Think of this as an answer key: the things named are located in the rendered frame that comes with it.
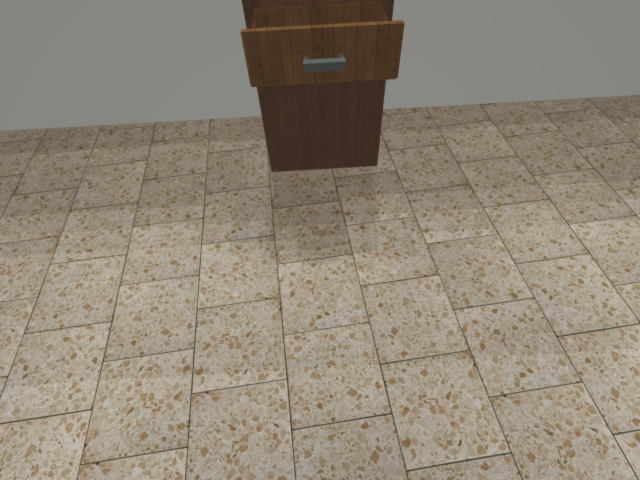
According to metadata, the drawer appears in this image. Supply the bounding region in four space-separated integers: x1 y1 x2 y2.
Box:
241 2 405 87

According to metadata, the handle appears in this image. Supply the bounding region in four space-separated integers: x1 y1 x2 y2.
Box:
303 53 346 72

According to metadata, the cabinet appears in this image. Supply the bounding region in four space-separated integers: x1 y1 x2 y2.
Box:
242 0 394 172

